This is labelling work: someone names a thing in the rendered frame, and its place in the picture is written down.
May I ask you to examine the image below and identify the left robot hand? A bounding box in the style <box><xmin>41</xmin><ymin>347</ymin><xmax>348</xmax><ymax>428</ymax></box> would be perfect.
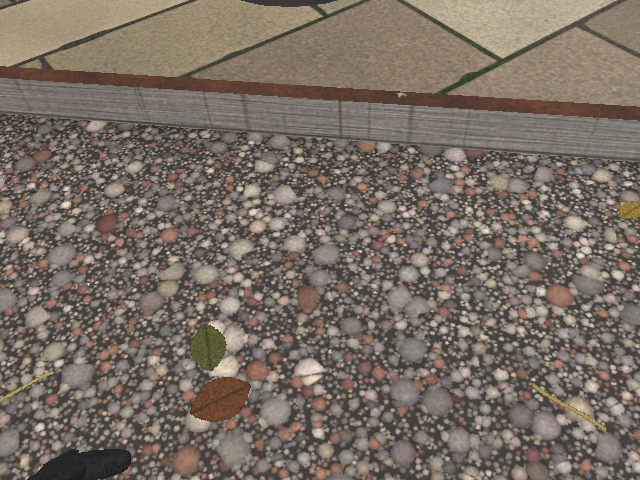
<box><xmin>27</xmin><ymin>449</ymin><xmax>131</xmax><ymax>480</ymax></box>

